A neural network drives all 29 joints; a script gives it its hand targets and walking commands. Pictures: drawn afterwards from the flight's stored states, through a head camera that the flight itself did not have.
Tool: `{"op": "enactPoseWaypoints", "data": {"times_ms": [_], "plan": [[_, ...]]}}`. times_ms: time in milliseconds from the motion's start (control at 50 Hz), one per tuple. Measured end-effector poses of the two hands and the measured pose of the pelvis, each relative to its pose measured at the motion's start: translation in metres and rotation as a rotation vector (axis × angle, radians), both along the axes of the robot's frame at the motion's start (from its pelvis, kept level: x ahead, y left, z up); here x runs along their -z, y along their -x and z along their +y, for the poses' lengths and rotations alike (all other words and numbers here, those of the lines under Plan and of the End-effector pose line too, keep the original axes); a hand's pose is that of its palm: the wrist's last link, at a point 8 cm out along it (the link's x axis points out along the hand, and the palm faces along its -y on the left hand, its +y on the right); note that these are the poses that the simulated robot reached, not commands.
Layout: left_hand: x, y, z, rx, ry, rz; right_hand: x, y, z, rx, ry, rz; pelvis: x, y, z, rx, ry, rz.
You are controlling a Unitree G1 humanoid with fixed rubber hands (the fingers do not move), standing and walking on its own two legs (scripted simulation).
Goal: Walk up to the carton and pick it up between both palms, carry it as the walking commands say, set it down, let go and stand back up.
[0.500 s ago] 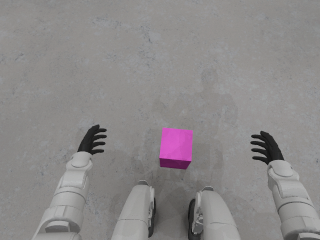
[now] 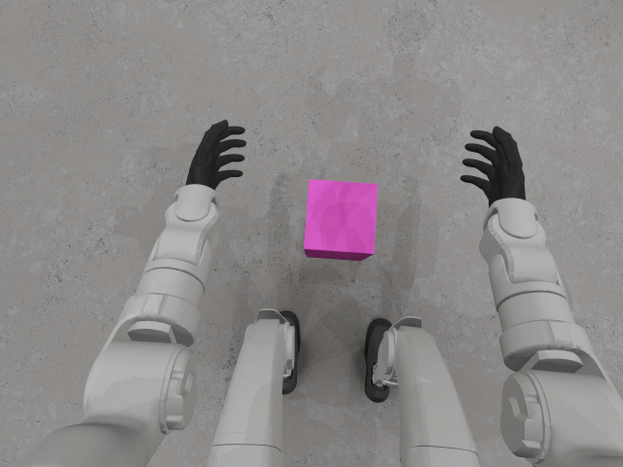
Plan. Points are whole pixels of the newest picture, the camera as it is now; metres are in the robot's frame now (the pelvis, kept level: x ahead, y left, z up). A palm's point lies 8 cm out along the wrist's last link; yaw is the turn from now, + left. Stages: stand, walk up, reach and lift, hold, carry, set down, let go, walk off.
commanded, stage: reach and lift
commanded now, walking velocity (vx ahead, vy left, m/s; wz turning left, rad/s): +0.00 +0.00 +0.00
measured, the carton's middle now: (338, 224) +0.45 -0.02 -0.53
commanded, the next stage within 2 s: none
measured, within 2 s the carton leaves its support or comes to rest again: neither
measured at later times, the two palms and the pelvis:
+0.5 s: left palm (239, 195) +0.43 +0.15 -0.19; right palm (464, 207) +0.42 -0.18 -0.18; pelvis -0.03 +0.00 -0.08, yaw -1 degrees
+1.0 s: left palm (253, 206) +0.45 +0.15 -0.33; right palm (420, 222) +0.42 -0.16 -0.33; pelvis -0.06 +0.00 -0.19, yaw -2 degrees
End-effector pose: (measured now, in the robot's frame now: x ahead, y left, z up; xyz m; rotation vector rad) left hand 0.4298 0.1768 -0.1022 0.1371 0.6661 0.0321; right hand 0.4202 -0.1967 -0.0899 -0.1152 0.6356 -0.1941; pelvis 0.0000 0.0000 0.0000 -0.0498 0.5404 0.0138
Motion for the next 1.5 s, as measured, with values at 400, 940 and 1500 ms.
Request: {"op": "enactPoseWaypoints", "data": {"times_ms": [400, 940, 1500], "plan": [[0.058, -0.005, -0.024, -0.007, 0.059, -0.01, 0.058, 0.001, 0.011, 0.057, -0.066, -0.025, 0.043, 0.014, 0.002, 0.009, 0.011, 0.148], [0.211, -0.016, -0.021, -0.068, 0.058, 0.028, 0.217, -0.002, 0.037, 0.048, -0.103, 0.016, 0.18, 0.057, -0.003, 0.022, 0.013, 0.16], [0.339, -0.023, -0.018, -0.057, 0.015, 0.069, 0.332, -0.035, 0.037, 0.0, -0.092, 0.064, 0.254, 0.052, -0.004, 0.032, 0.016, 0.167]]}}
